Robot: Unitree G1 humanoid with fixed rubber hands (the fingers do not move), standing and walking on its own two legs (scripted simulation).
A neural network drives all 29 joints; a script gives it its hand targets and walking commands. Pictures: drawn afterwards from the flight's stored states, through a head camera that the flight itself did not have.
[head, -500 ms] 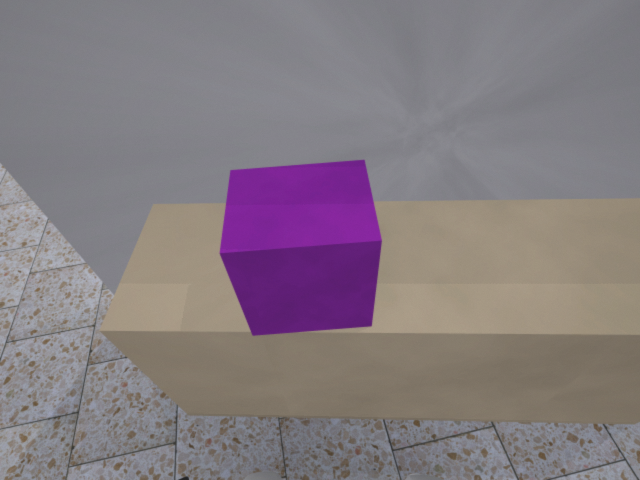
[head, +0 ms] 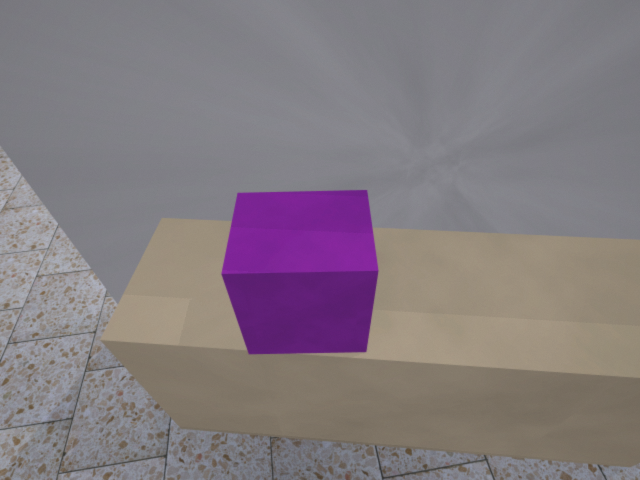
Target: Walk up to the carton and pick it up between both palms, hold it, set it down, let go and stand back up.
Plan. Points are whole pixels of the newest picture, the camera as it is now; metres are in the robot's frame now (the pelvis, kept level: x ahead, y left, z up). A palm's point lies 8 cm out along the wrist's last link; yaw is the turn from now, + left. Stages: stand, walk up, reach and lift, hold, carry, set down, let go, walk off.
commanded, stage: walk up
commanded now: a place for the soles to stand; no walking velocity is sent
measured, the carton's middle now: (305, 276) +0.47 +0.05 -0.09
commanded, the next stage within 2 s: reach and lift in 1.22 s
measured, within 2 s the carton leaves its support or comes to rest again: neither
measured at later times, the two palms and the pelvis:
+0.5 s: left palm out of the picture +0.04 +0.29 -0.14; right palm out of the picture +0.04 -0.23 -0.13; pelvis +0.01 +0.03 +0.00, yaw +3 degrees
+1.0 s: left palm out of the picture +0.03 +0.28 -0.13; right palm out of the picture +0.10 -0.22 -0.13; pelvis +0.02 +0.02 +0.00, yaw +7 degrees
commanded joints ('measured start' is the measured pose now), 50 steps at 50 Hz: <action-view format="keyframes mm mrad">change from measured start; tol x8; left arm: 1 13 131 23 -39 1 -20 7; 50 51 194 54 -61 20 -9 36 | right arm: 1 31 -129 -20 -15 2 -13 -8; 50 6 -187 -50 -93 -13 15 0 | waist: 1 -3 -19 1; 12 2 28 19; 18 -18 -86 27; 24 -17 124 19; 35 -12 -29 -28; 50 -2 -17 -32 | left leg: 1 -34 80 -109 -111 72 57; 11 -51 83 -118 -144 72 58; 18 -143 29 -85 -1 -42 37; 23 -64 132 -305 -203 161 104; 28 -24 87 -217 -118 315 125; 36 -96 28 -187 -33 203 39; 45 -98 48 -270 -128 196 80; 50 -129 1 -214 -24 200 54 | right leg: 1 11 -101 128 -138 -5 -52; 11 36 -91 107 -124 7 -49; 18 37 -241 197 -201 -162 -152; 23 -38 -10 -19 69 -103 -41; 31 111 -87 69 -19 123 -70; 44 68 -67 25 -20 -32 -56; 50 130 -150 83 -98 25 -89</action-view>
